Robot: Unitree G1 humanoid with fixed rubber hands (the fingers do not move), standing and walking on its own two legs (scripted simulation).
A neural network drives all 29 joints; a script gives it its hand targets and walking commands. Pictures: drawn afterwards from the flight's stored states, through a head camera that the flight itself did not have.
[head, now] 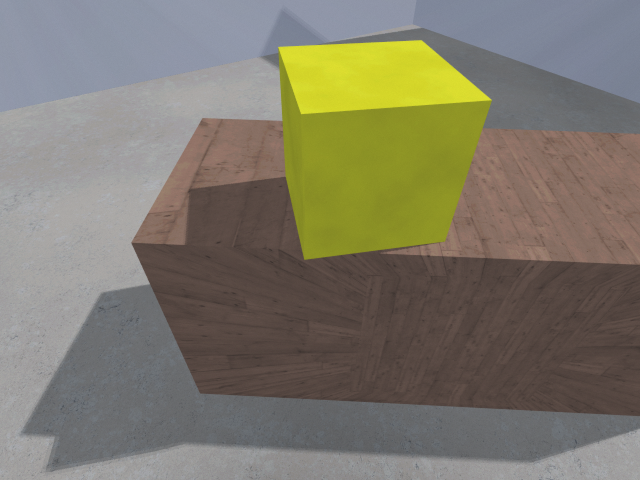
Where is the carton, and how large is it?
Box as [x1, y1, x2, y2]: [278, 40, 491, 259]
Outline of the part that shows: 421,40 278,47 285,172 304,259 444,241 491,100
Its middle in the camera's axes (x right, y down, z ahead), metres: +0.08 -0.19 +0.75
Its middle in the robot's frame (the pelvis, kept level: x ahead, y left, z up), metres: +0.71 -0.10 +0.09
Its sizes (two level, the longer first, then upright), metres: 0.287 0.281 0.292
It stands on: a pedestal, 0.67 m high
